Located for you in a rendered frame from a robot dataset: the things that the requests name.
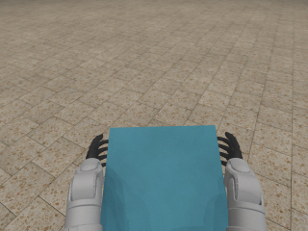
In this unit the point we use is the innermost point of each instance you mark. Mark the left robot forearm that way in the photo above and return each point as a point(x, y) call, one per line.
point(84, 198)

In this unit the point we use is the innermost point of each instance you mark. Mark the robot left hand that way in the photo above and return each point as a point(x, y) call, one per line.
point(94, 149)

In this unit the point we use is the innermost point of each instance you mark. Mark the robot right hand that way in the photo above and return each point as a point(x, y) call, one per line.
point(233, 148)

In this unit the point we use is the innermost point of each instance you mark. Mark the carton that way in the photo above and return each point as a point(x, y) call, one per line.
point(164, 178)

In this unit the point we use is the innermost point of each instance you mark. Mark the right robot forearm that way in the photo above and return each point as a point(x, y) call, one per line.
point(245, 199)

